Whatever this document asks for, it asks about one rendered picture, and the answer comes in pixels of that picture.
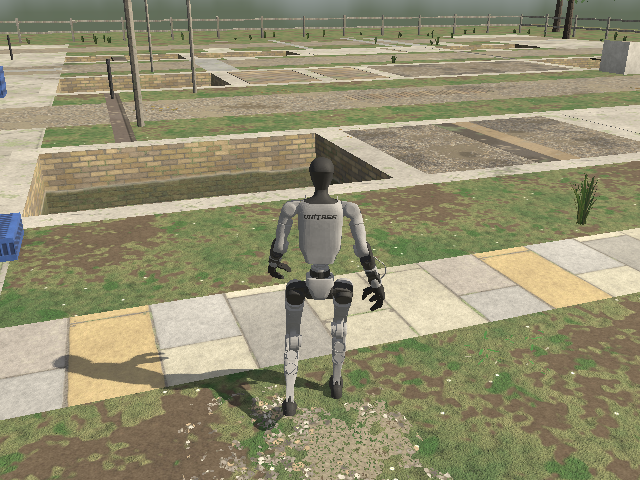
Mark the left robot upper arm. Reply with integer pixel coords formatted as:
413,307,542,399
273,200,301,254

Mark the right robot forearm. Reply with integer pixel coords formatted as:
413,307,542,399
360,242,382,288

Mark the left robot forearm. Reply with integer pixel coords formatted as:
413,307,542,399
268,238,283,268

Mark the robot left shin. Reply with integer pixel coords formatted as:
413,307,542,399
284,333,299,403

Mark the right robot upper arm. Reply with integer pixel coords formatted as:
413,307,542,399
341,201,369,258

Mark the robot head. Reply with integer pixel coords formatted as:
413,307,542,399
304,157,338,204

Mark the right robot hand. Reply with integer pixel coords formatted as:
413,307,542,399
362,284,385,311

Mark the left robot hand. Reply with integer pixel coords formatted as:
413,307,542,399
268,262,291,279

